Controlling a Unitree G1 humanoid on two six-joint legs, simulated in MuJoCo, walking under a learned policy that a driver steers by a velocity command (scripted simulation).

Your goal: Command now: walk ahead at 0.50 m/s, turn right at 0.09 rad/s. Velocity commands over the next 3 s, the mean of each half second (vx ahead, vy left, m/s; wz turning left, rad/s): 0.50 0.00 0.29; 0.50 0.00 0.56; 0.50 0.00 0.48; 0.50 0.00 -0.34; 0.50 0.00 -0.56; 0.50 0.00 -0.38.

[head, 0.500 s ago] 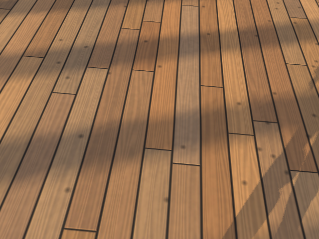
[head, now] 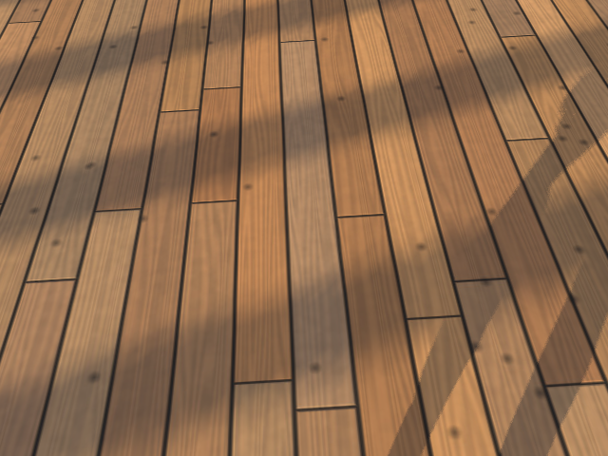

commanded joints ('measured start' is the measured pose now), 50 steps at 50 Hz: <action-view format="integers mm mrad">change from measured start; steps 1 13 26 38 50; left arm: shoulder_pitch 23 102 -52 -373 -51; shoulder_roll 122 145 83 108 117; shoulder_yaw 28 23 2 -8 18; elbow -26 67 -86 -221 -122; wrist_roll -6 17 40 14 13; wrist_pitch -25 -30 19 -1 -32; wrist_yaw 2 30 0 -9 19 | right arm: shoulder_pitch -5 -217 54 180 71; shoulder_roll -51 -46 -145 -181 -97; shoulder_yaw -14 -6 -61 -78 -45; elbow -47 -119 -11 -13 -84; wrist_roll -6 1 34 15 -6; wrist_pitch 6 -9 -30 -20 22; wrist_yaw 7 16 -21 -36 14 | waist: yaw -12 29 29 -74 -3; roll -86 -94 -13 43 -146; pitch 22 61 -28 -1 -28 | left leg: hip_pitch -98 -22 335 487 -62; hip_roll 30 -94 36 23 -61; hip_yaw -4 87 -296 -382 -86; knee -76 -447 -838 -724 102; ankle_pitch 111 152 391 465 -21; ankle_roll -19 93 280 185 29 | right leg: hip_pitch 31 269 -402 -390 37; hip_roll -267 -311 -169 -100 -337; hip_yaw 200 -40 71 81 237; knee -203 -67 752 263 -124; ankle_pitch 245 699 -109 100 108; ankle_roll -139 -45 129 134 -38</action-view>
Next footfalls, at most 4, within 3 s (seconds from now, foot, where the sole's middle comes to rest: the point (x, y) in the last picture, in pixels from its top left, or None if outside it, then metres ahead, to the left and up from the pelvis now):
0.32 left None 0.33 0.13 -0.78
0.84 right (314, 386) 0.65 0.04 -0.78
1.36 left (173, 356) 0.73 0.38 -0.78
1.92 right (162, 252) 1.06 0.46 -0.78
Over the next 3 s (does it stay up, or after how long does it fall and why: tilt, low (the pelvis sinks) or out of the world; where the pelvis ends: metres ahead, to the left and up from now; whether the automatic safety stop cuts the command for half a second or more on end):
stays up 1.44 0.61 -0.02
